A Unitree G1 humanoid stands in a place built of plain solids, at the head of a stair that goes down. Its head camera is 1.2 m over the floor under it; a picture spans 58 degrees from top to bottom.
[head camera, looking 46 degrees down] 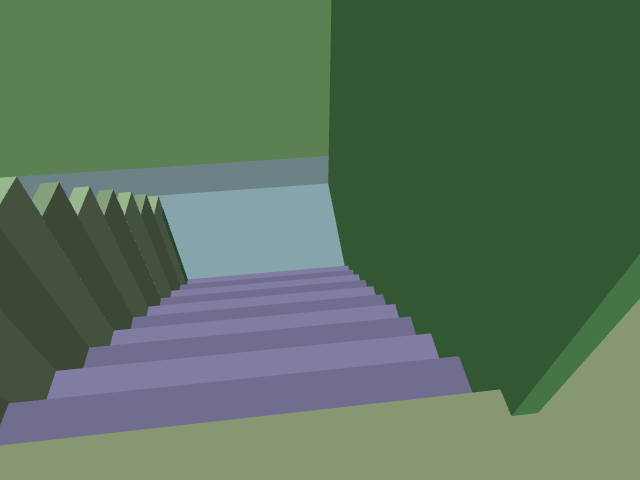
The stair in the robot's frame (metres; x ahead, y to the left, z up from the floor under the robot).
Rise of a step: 0.20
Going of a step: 0.22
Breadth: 1.53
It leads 6 degrees to the left of straight ahead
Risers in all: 11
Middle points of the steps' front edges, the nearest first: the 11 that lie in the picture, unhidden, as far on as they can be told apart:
0.47 0.24 0.00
0.69 0.27 -0.20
0.91 0.29 -0.40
1.13 0.31 -0.60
1.35 0.34 -0.80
1.57 0.36 -1.00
1.79 0.39 -1.20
2.00 0.41 -1.40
2.22 0.44 -1.60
2.44 0.46 -1.80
2.66 0.49 -2.00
